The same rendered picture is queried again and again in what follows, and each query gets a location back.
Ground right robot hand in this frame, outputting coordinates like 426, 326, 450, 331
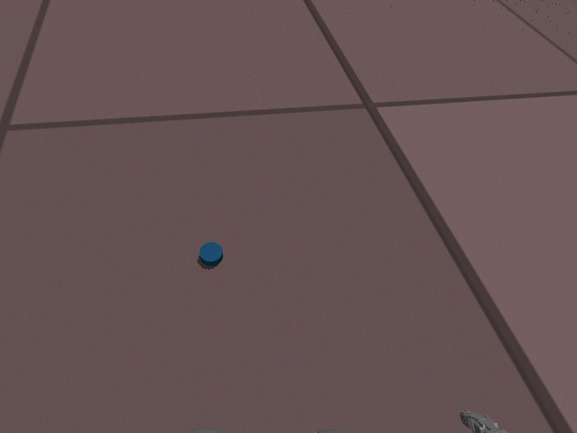
460, 411, 508, 433

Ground tin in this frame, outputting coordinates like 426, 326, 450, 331
199, 243, 223, 266

